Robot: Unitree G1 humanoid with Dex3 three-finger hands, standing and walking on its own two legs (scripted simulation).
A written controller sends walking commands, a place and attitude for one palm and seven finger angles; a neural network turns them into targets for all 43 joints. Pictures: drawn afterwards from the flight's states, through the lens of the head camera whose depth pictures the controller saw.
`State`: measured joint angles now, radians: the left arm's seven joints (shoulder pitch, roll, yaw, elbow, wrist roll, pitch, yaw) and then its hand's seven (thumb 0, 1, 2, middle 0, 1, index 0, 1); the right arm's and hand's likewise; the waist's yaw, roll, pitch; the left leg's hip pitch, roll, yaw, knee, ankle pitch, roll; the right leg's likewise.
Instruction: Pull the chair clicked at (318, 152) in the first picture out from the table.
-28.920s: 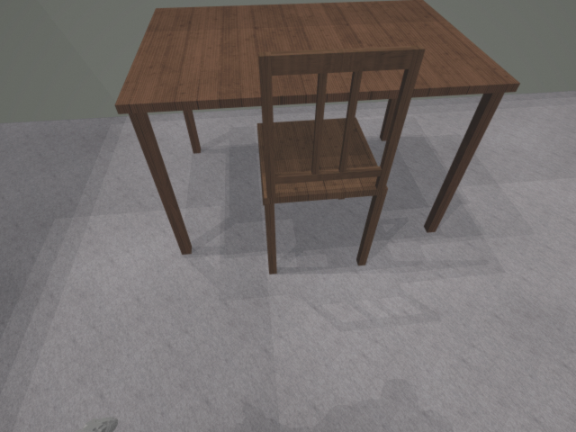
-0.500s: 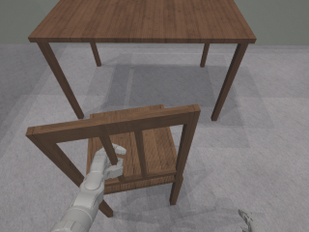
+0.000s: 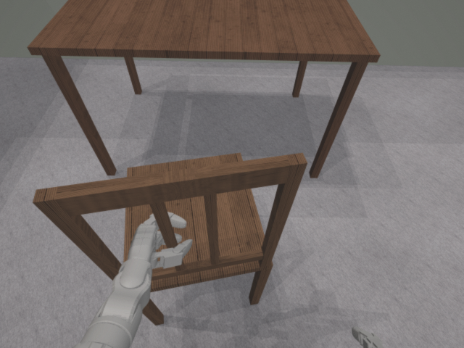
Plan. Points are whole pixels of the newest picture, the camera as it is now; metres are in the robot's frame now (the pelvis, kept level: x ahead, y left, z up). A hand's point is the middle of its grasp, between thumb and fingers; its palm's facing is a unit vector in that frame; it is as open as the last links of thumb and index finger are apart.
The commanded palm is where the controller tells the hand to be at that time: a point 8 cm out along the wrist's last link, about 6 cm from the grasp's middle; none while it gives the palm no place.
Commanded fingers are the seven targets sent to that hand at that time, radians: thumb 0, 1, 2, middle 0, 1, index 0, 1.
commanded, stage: open the thumb and straighten the fingers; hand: left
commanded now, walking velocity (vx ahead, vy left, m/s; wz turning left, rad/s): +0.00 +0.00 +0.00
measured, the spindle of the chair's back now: (170, 240) +0.33 +0.12 -0.07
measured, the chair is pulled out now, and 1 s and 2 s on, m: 0.55 0.55 0.55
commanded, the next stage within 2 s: draw the fingers out of the gap in 0.54 s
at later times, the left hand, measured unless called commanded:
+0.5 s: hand (165, 248) +0.31 +0.13 -0.06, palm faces -0.03 -0.98 -0.17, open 16.8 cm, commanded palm +0.29 +0.17 -0.03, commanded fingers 0.00 -0.55 0.20 0.00 0.00 0.00 0.00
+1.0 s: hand (156, 285) +0.24 +0.14 -0.06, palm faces -0.04 -0.99 -0.15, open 17.5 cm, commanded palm +0.23 +0.19 -0.03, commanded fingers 0.00 -0.55 0.20 0.00 0.00 0.00 0.00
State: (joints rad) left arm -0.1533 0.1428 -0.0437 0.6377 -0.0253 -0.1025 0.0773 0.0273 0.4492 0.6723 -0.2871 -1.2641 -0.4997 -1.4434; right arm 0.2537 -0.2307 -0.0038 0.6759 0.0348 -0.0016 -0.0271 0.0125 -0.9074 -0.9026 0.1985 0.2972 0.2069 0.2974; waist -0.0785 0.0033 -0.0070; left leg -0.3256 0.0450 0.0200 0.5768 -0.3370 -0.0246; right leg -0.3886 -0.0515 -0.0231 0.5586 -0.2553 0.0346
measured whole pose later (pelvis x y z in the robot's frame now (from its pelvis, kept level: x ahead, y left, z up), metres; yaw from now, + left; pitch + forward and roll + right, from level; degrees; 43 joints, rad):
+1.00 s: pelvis +0.00 +0.00 -0.03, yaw +2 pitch +9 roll -1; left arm 0.18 0.19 -0.04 0.19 -0.05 0.09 -0.01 -0.01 -0.54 0.20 -0.01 0.00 -0.01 0.00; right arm 0.24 -0.26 0.00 0.55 0.03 -0.08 -0.07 0.01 -0.91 -0.90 0.20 0.30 0.21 0.30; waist -0.05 0.05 -0.07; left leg -0.53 0.04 -0.02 0.82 -0.46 -0.03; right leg -0.57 -0.07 -0.05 0.80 -0.39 0.03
